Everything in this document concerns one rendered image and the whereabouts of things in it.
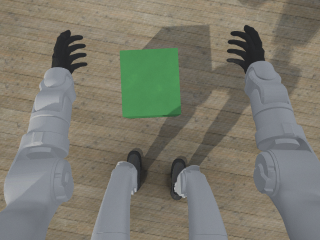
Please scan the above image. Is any robot right forearm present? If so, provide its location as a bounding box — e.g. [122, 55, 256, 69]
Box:
[244, 60, 320, 164]

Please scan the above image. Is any robot left foot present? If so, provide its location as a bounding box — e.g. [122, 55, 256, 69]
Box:
[127, 150, 142, 191]

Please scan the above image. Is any right robot upper arm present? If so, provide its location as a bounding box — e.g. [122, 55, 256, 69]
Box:
[253, 149, 320, 240]

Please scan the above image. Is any left robot upper arm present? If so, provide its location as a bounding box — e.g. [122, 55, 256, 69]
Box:
[0, 157, 74, 240]

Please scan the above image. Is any carton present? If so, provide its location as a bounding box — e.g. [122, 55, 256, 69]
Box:
[119, 48, 181, 119]

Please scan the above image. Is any right robot hand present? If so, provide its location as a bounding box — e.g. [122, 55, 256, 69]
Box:
[226, 25, 265, 74]

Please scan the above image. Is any robot right foot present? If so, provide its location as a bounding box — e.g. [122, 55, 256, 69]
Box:
[170, 158, 186, 200]

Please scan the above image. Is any robot foot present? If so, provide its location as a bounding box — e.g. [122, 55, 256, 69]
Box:
[127, 150, 142, 191]
[170, 158, 186, 200]

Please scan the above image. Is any robot left forearm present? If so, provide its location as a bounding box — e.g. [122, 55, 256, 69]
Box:
[3, 67, 77, 204]

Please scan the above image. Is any left robot hand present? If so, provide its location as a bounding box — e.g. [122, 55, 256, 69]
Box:
[51, 30, 88, 74]

